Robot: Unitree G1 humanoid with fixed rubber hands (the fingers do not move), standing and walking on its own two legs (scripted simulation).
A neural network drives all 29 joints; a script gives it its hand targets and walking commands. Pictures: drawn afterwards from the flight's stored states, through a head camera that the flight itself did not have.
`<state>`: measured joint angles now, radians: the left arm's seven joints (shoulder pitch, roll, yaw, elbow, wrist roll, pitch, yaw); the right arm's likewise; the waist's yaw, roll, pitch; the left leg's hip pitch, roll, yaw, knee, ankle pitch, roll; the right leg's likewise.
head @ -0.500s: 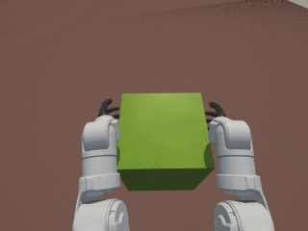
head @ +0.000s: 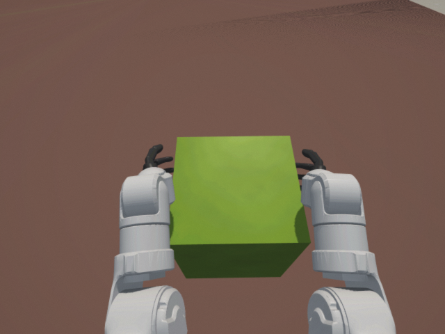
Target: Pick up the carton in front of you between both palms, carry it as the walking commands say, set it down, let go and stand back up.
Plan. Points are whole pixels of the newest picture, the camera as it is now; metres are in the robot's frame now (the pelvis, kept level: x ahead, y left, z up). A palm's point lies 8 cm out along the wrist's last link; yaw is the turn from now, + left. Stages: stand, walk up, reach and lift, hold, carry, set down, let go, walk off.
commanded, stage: carry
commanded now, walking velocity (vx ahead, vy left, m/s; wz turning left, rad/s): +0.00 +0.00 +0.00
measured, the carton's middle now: (233, 213) +0.35 +0.01 +0.02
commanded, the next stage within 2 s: hold in 1.50 s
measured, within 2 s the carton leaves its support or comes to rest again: neither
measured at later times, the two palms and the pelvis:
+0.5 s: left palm (156, 179) +0.35 +0.14 +0.14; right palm (318, 179) +0.34 -0.14 +0.13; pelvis +0.00 -0.01 +0.00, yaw +0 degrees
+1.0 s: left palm (160, 209) +0.32 +0.14 +0.08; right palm (316, 213) +0.31 -0.14 +0.07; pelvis +0.00 +0.00 +0.00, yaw +0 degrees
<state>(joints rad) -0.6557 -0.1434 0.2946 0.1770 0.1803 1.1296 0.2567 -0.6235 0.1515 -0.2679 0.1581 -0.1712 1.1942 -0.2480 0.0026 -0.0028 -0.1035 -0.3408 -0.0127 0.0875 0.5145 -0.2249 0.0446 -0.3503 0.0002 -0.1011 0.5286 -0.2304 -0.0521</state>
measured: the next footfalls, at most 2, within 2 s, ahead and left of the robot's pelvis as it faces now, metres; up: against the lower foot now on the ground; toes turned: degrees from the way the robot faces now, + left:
none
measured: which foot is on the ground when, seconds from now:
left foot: down 0.00-1.00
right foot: down 0.00-1.00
